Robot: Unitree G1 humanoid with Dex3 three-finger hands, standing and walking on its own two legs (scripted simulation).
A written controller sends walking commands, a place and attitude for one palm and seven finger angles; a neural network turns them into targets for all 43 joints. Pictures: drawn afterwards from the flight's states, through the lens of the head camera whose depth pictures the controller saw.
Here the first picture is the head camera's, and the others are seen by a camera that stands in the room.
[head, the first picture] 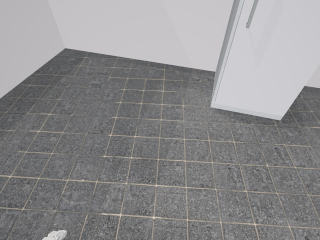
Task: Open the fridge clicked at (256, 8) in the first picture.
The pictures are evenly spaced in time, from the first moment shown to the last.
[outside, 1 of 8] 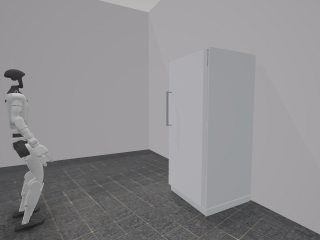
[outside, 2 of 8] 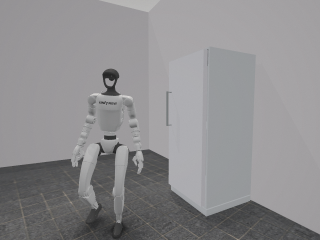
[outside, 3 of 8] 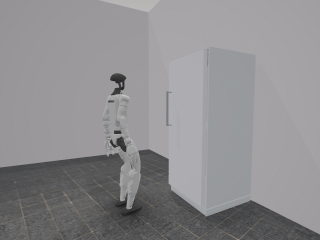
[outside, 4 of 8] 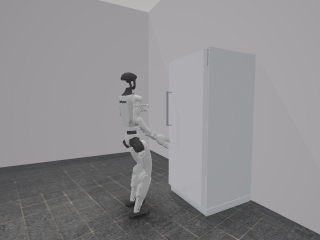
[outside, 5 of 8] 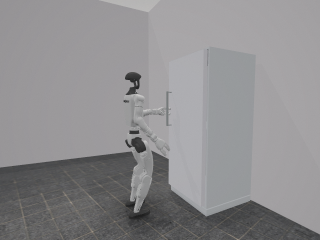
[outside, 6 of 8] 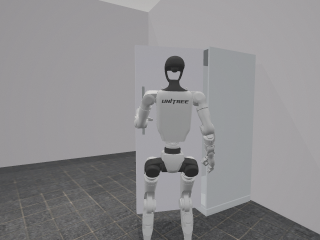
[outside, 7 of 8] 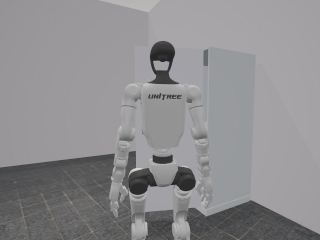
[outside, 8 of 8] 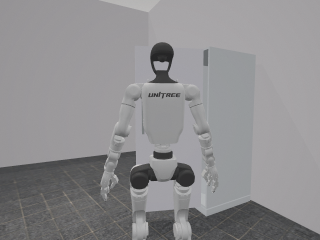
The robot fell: no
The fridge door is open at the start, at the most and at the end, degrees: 0 76 71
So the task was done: yes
